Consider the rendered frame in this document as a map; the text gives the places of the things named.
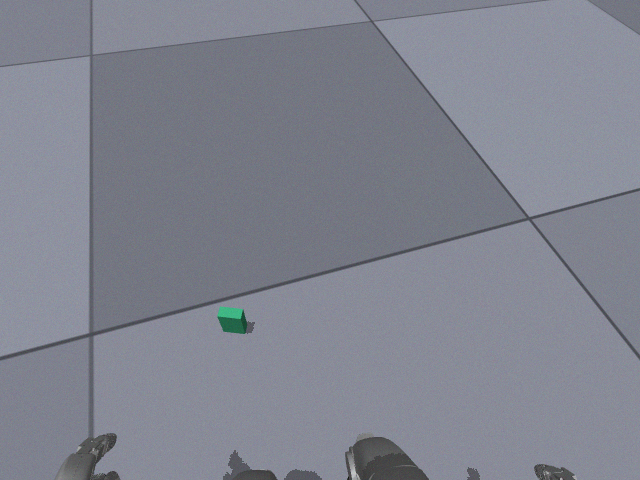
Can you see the left robot hand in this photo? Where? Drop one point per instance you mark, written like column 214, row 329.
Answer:
column 81, row 466

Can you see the carton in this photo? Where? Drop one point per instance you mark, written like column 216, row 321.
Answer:
column 232, row 320

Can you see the right robot hand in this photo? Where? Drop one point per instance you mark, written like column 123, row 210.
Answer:
column 546, row 472

